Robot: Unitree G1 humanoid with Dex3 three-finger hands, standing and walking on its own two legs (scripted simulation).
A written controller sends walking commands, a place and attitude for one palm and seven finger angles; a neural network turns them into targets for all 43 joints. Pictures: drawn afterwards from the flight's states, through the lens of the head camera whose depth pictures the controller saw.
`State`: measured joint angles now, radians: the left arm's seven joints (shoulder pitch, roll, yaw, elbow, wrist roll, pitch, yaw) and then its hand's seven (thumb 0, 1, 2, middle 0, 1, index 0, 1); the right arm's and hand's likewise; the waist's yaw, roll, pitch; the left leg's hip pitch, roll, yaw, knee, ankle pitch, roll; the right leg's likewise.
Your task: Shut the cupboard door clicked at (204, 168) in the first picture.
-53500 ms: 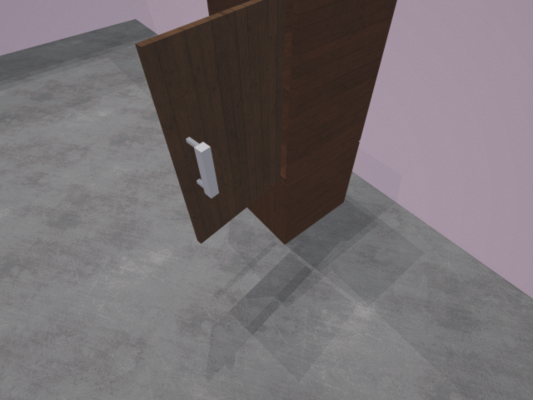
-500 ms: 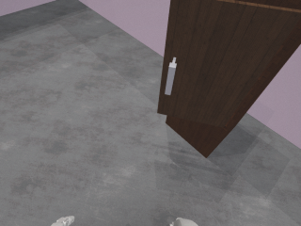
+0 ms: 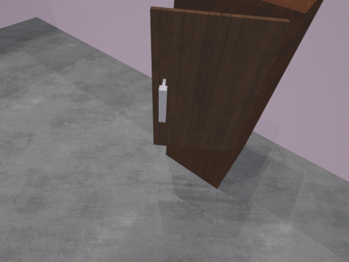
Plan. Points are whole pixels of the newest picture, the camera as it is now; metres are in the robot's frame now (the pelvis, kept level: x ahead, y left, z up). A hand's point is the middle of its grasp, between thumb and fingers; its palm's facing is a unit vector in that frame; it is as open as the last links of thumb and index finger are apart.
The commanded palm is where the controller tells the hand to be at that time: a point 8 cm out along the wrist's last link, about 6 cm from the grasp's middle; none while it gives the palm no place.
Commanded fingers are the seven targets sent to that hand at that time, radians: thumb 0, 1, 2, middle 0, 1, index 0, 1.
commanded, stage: take the last steps up to it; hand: left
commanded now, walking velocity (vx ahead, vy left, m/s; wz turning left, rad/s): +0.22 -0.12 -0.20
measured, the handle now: (163, 100) +0.62 +0.07 -0.03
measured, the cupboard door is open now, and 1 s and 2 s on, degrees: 33 33 33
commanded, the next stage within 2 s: come to a stop and stand still in 0.38 s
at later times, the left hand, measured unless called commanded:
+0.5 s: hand (137, 248) +0.18 +0.10 -0.16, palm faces -0.06 -0.98 -0.20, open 7.3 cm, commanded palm none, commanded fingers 0.00 0.90 0.90 -0.20 -0.30 -0.20 -0.30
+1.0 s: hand (140, 253) +0.17 +0.09 -0.16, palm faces -0.01 -0.96 -0.29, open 7.4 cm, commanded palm none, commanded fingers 0.00 0.90 0.90 -0.20 -0.30 -0.20 -0.30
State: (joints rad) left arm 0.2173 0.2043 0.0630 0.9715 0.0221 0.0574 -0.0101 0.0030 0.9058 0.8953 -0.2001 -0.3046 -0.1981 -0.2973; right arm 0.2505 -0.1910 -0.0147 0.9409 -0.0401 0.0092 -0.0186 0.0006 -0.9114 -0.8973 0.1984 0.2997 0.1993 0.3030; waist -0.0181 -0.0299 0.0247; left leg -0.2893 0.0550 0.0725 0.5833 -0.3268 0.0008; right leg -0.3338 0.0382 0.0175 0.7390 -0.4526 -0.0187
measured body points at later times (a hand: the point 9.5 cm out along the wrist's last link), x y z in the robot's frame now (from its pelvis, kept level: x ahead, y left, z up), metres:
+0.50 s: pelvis +0.10 -0.08 +0.01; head +0.13 -0.08 +0.46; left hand +0.19 +0.15 -0.14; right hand +0.08 -0.33 -0.14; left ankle +0.08 +0.04 -0.68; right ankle +0.08 -0.18 -0.73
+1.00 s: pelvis +0.14 -0.11 +0.00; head +0.18 -0.13 +0.45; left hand +0.18 +0.14 -0.14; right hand +0.23 -0.35 -0.15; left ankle +0.15 +0.01 -0.71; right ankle +0.09 -0.20 -0.73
